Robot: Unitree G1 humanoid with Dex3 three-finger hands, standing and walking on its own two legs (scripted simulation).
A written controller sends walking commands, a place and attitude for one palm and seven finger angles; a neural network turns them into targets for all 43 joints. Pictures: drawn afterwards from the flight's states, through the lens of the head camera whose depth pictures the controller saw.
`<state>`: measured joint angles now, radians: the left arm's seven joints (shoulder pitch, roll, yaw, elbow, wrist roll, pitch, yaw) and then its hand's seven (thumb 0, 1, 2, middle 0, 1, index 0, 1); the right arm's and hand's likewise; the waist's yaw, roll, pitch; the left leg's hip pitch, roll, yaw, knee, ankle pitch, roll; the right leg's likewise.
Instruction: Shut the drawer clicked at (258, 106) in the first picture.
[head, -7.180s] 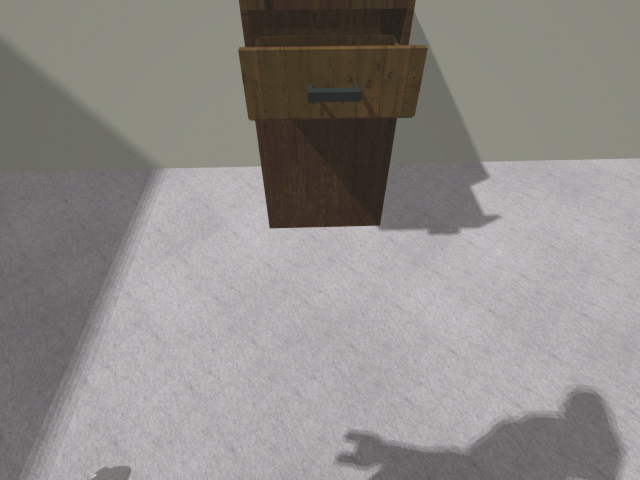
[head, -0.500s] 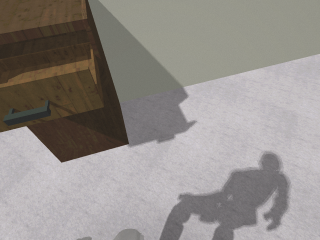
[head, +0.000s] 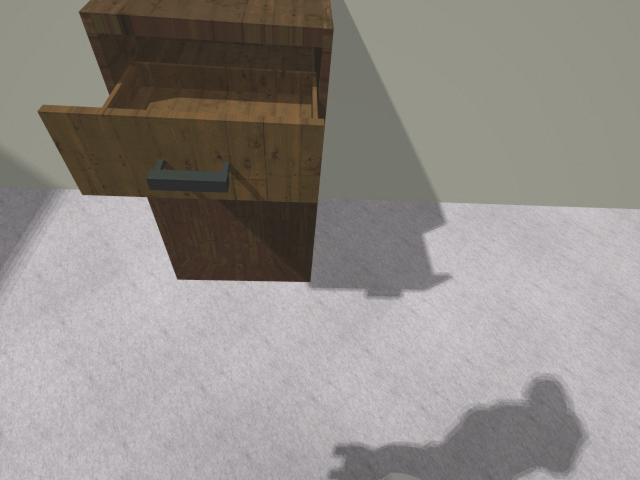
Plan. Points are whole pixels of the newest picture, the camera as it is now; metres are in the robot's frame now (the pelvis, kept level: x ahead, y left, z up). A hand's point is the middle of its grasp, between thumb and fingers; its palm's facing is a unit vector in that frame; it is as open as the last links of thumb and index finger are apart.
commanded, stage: take the last steps up to it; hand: left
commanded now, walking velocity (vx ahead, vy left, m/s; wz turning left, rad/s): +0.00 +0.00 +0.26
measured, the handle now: (191, 173) +0.57 +0.28 +0.02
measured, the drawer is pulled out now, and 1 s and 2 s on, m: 0.29 0.29 0.29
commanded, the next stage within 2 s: come to a stop and stand still in 1.20 s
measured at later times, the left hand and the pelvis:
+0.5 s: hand out of the picture -0.03 +0.12 -0.16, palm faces +0.19 -0.96 -0.21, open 7.4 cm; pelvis +0.02 -0.04 +0.01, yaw +7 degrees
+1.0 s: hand out of the picture +0.14 +0.26 -0.18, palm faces +0.18 -0.97 -0.18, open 7.4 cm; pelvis +0.15 +0.07 +0.00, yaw +4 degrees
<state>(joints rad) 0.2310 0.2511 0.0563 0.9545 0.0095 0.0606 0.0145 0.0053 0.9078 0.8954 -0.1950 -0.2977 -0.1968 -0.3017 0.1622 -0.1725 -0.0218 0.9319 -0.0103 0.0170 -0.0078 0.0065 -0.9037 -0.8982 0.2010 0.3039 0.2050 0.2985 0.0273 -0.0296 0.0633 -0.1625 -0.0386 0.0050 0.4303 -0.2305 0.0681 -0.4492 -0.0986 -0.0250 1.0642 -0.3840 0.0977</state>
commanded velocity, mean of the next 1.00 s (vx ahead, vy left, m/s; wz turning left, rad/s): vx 0.27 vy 0.01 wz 0.04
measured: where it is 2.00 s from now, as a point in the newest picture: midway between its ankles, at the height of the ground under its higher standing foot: outside the picture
